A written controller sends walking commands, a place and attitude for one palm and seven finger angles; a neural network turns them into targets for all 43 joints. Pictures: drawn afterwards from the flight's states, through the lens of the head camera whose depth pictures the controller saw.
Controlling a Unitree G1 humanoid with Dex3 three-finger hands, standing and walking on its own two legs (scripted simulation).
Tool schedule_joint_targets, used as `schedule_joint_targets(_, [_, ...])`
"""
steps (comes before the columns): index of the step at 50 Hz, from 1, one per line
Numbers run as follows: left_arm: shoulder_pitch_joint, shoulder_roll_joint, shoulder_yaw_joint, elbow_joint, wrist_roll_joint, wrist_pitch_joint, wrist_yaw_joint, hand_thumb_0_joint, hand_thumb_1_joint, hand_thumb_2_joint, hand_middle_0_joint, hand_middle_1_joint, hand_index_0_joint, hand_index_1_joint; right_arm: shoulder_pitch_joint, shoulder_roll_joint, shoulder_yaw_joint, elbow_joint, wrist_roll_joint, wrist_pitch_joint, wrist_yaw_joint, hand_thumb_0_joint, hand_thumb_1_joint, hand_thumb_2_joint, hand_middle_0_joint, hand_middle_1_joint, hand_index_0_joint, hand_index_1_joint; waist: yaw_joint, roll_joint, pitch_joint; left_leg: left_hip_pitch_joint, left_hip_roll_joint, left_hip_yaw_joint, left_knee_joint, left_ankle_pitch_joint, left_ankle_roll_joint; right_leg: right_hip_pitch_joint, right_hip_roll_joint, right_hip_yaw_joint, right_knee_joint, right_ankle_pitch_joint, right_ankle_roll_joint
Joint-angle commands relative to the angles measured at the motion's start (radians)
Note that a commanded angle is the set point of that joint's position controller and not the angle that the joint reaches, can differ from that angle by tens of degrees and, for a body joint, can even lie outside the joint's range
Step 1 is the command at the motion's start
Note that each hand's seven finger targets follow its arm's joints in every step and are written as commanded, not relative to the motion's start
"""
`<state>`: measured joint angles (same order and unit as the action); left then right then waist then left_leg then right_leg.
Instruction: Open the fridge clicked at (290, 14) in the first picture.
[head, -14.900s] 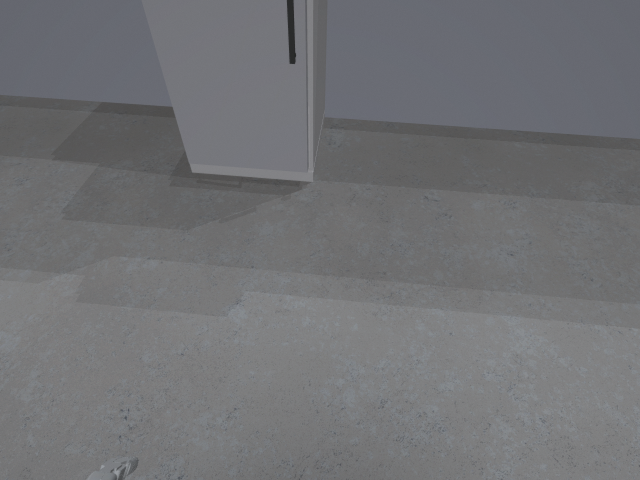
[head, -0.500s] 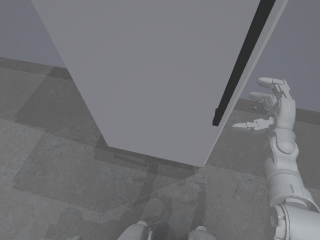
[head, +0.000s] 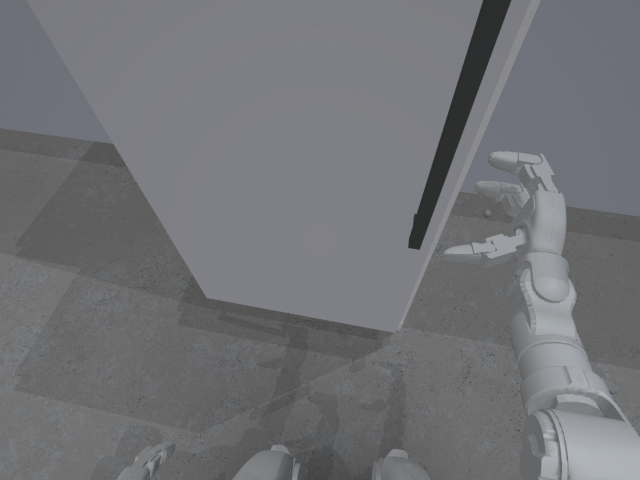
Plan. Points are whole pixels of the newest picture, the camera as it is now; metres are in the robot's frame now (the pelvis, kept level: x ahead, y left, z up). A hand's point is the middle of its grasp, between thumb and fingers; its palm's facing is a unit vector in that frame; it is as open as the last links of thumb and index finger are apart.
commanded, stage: move the hooked fingers beside the handle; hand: right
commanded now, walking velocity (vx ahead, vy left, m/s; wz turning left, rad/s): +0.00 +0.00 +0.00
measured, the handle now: (451, 124) +0.51 -0.09 +0.15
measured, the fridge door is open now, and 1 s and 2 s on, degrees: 0 0 0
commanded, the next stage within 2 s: feel for the door with the fingertips in 0.02 s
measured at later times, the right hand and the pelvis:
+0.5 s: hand (445, 207) +0.45 -0.10 +0.07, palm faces +0.07 +1.00 +0.01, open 13.9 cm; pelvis +0.01 +0.01 +0.00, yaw +1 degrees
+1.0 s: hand (449, 194) +0.47 -0.10 +0.08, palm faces +0.06 +1.00 -0.01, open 14.0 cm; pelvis +0.00 +0.02 +0.00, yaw +0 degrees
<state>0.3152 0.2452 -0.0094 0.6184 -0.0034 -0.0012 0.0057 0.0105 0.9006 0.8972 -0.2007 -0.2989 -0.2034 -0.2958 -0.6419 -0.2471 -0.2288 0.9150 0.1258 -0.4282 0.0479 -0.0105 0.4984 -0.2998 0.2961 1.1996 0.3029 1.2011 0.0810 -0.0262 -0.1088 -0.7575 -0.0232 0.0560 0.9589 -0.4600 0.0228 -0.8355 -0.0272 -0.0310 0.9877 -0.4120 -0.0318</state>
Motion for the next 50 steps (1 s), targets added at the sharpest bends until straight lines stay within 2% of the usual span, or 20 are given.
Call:
schedule_joint_targets(1, [0.099,0.162,0.049,-0.075,0.000,-0.022,0.005,0.000,0.900,0.900,-0.200,-0.300,-0.200,-0.300,-0.405,-0.177,-0.030,-0.151,-0.004,-0.050,-0.006,0.000,0.500,-0.300,0.300,1.200,0.300,1.200,0.026,0.020,-0.355,0.061,-0.027,-0.018,-0.132,0.277,-0.003,0.315,0.015,0.077,-0.126,0.226,0.009])
schedule_joint_targets(3, [0.100,0.159,0.046,-0.078,0.000,-0.016,0.004,0.000,0.900,0.900,-0.200,-0.300,-0.200,-0.300,-0.419,-0.147,-0.007,-0.099,-0.013,-0.028,-0.006,0.000,0.500,-0.300,0.300,1.200,0.300,1.200,0.034,0.025,-0.308,0.045,-0.025,-0.017,-0.142,0.243,-0.003,0.279,0.020,0.074,-0.133,0.178,0.006])
schedule_joint_targets(4, [0.105,0.161,0.048,-0.077,0.002,-0.013,0.006,0.000,0.900,0.900,-0.200,-0.300,-0.200,-0.300,-0.434,-0.168,-0.024,-0.103,-0.016,-0.027,-0.007,0.000,0.500,-0.300,0.300,1.200,0.300,1.200,0.036,0.031,-0.314,0.049,-0.023,-0.020,-0.142,0.250,-0.004,0.275,0.020,0.071,-0.131,0.183,0.003])
schedule_joint_targets(6, [0.104,0.162,0.047,-0.085,0.004,-0.009,0.008,0.000,0.900,0.900,-0.200,-0.300,-0.200,-0.300,-0.433,-0.206,-0.058,-0.120,-0.017,-0.037,-0.013,0.000,0.500,-0.300,0.300,1.200,0.300,1.200,0.020,0.001,-0.352,0.059,-0.021,-0.025,-0.136,0.257,-0.001,0.289,0.022,0.068,-0.127,0.197,0.005])
schedule_joint_targets(10, [0.107,0.149,0.051,-0.086,0.011,-0.023,-0.003,0.000,0.900,0.900,-0.200,-0.300,-0.200,-0.300,-0.498,-0.105,0.017,-0.226,-0.001,-0.087,-0.022,0.000,0.500,-0.300,0.300,1.200,0.300,1.200,0.035,-0.047,-0.430,0.030,-0.029,-0.015,-0.112,0.283,0.004,0.378,0.013,0.083,-0.107,0.264,0.012])
schedule_joint_targets(12, [0.121,0.153,0.060,-0.071,0.014,-0.026,-0.007,0.000,0.900,0.900,-0.200,-0.300,-0.200,-0.300,-0.469,-0.116,0.004,-0.234,-0.009,-0.102,-0.035,0.000,0.500,-0.300,0.300,1.200,0.300,1.200,0.028,-0.033,-0.471,0.044,-0.030,-0.017,-0.105,0.313,0.001,0.394,0.010,0.082,-0.098,0.300,0.014])
schedule_joint_targets(15, [0.127,0.153,0.060,-0.070,0.016,-0.023,-0.016,0.000,0.900,0.900,-0.200,-0.300,-0.200,-0.300,-0.407,-0.082,0.027,-0.202,-0.020,-0.081,-0.051,0.000,0.500,-0.300,0.300,1.200,0.300,1.200,0.031,-0.015,-0.426,0.046,-0.031,-0.013,-0.110,0.326,-0.001,0.360,0.014,0.073,-0.099,0.299,0.011])
schedule_joint_targets(18, [0.128,0.153,0.061,-0.070,0.014,-0.009,-0.016,0.000,0.900,0.900,-0.200,-0.300,-0.200,-0.300,-0.397,-0.105,0.009,-0.175,-0.040,-0.047,-0.077,0.000,0.500,-0.300,0.300,1.200,0.300,1.200,0.028,0.015,-0.376,0.062,-0.028,-0.018,-0.127,0.310,-0.005,0.312,0.018,0.063,-0.116,0.251,0.007])
schedule_joint_targets(19, [0.121,0.148,0.058,-0.078,0.013,-0.008,-0.017,0.000,0.900,0.900,-0.200,-0.300,-0.200,-0.300,-0.414,-0.091,0.024,-0.199,-0.040,-0.045,-0.084,0.000,0.500,-0.300,0.300,1.200,0.300,1.200,0.024,-0.011,-0.370,0.071,-0.027,-0.023,-0.132,0.312,-0.004,0.311,0.022,0.057,-0.120,0.246,0.006])
schedule_joint_targets(20, [0.127,0.149,0.060,-0.083,0.016,-0.008,-0.017,0.000,0.900,0.900,-0.200,-0.300,-0.200,-0.300,-0.403,-0.098,0.005,-0.207,-0.039,-0.045,-0.096,0.000,0.500,-0.300,0.300,1.200,0.300,1.200,0.020,0.019,-0.379,0.089,-0.029,-0.020,-0.131,0.322,-0.002,0.311,0.023,0.059,-0.121,0.258,0.005])
schedule_joint_targets(21, [0.116,0.145,0.059,-0.087,0.015,-0.011,-0.019,0.000,0.900,0.900,-0.200,-0.300,-0.200,-0.300,-0.402,-0.094,0.002,-0.232,-0.034,-0.049,-0.105,0.000,0.500,-0.300,0.300,1.200,0.300,1.200,0.013,-0.011,-0.392,0.095,-0.027,-0.026,-0.136,0.325,-0.004,0.318,0.024,0.050,-0.122,0.254,0.006])
schedule_joint_targets(23, [0.111,0.142,0.059,-0.091,0.018,-0.014,-0.019,0.000,0.900,0.900,-0.200,-0.300,-0.200,-0.300,-0.370,-0.103,-0.016,-0.264,-0.029,-0.062,-0.119,0.000,0.500,-0.300,0.300,1.200,0.300,1.200,0.002,0.012,-0.417,0.134,-0.026,-0.033,-0.134,0.359,-0.005,0.310,0.026,0.042,-0.118,0.270,0.005])
schedule_joint_targets(24, [0.110,0.136,0.058,-0.089,0.019,-0.016,-0.021,0.000,0.900,0.900,-0.200,-0.300,-0.200,-0.300,-0.386,-0.079,0.008,-0.283,-0.031,-0.071,-0.124,0.000,0.500,-0.300,0.300,1.200,0.300,1.200,0.012,0.017,-0.418,0.141,-0.026,-0.034,-0.132,0.375,-0.007,0.312,0.026,0.040,-0.116,0.277,0.003])
schedule_joint_targets(25, [0.116,0.139,0.059,-0.086,0.022,-0.018,-0.020,0.000,0.900,0.900,-0.200,-0.300,-0.200,-0.300,-0.371,-0.104,-0.017,-0.266,-0.035,-0.077,-0.130,0.000,0.500,-0.300,0.300,1.200,0.300,1.200,0.011,0.049,-0.407,0.151,-0.026,-0.039,-0.132,0.379,-0.008,0.287,0.027,0.039,-0.109,0.271,0.000])
schedule_joint_targets(30, [0.116,0.135,0.055,-0.080,0.020,-0.008,-0.014,0.000,0.900,0.900,-0.200,-0.300,-0.200,-0.300,-0.373,-0.149,-0.018,-0.215,-0.071,-0.080,-0.118,0.000,0.500,-0.300,0.300,1.200,0.300,1.200,0.020,0.048,-0.354,0.181,-0.014,-0.071,-0.151,0.378,-0.017,0.219,0.035,0.023,-0.111,0.213,-0.007])
schedule_joint_targets(34, [0.100,0.133,0.053,-0.077,0.011,-0.007,-0.004,0.000,0.900,0.900,-0.200,-0.300,-0.200,-0.300,-0.441,-0.104,0.020,-0.175,-0.042,-0.067,-0.084,0.000,0.500,-0.300,0.300,1.200,0.300,1.200,0.044,0.038,-0.326,0.153,-0.011,-0.072,-0.178,0.316,-0.019,0.225,0.037,0.024,-0.120,0.159,-0.005])
schedule_joint_targets(36, [0.101,0.134,0.052,-0.068,0.009,-0.015,0.000,0.000,0.900,0.900,-0.200,-0.300,-0.200,-0.300,-0.498,-0.095,0.026,-0.163,-0.023,-0.072,-0.071,0.000,0.500,-0.300,0.300,1.200,0.300,1.200,0.054,0.040,-0.346,0.143,-0.011,-0.074,-0.179,0.297,-0.020,0.229,0.037,0.029,-0.113,0.147,-0.006])
schedule_joint_targets(38, [0.106,0.139,0.053,-0.060,0.009,-0.017,0.006,0.000,0.900,0.900,-0.200,-0.300,-0.200,-0.300,-0.510,-0.147,-0.015,-0.139,-0.016,-0.080,-0.061,0.000,0.500,-0.300,0.300,1.200,0.300,1.200,0.049,0.060,-0.356,0.164,-0.007,-0.086,-0.177,0.303,-0.022,0.206,0.038,0.030,-0.107,0.149,-0.008])
schedule_joint_targets(42, [0.115,0.134,0.052,-0.047,0.012,-0.023,0.000,0.000,0.900,0.900,-0.200,-0.300,-0.200,-0.300,-0.539,-0.109,0.024,-0.109,-0.032,-0.098,-0.050,0.000,0.500,-0.300,0.300,1.200,0.300,1.200,0.055,-0.002,-0.384,0.109,-0.010,-0.070,-0.147,0.331,-0.016,0.244,0.036,0.039,-0.090,0.188,-0.005])
schedule_joint_targets(50, [0.138,0.147,0.050,-0.062,0.019,-0.005,-0.003,0.000,0.900,0.900,-0.200,-0.300,-0.200,-0.300,-0.541,-0.208,-0.068,-0.073,-0.033,-0.079,-0.067,0.000,0.500,-0.300,0.300,1.200,0.300,1.200,0.038,0.022,-0.422,0.166,-0.013,-0.074,-0.135,0.369,-0.017,0.201,0.040,0.036,-0.088,0.216,-0.009])
